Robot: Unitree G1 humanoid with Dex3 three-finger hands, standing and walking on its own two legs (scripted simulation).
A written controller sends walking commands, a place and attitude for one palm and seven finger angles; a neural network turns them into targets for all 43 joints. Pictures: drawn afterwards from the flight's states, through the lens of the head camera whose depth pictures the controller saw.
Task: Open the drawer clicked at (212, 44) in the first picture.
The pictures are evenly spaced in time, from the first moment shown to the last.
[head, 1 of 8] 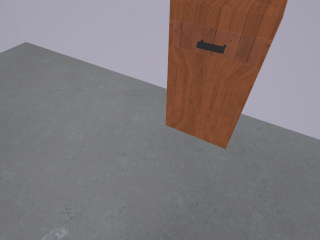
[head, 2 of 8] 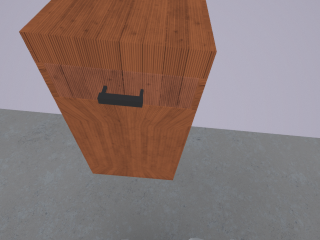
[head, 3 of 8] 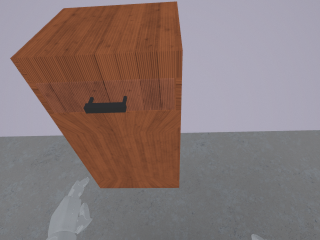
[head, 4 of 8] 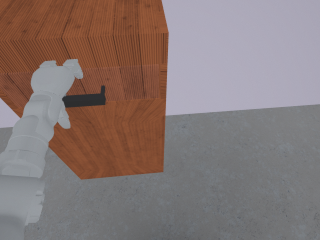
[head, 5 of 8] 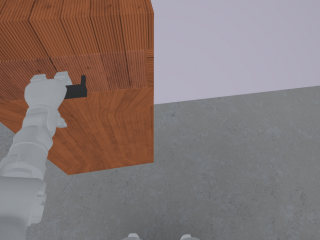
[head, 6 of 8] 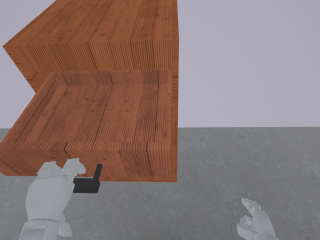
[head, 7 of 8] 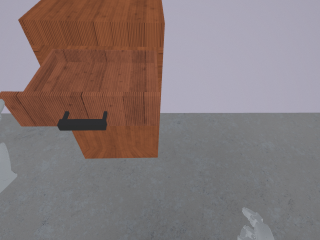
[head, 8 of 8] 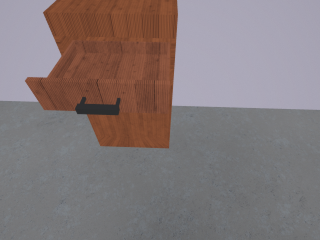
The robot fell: no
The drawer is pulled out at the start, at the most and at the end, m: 0.00 0.30 0.30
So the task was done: yes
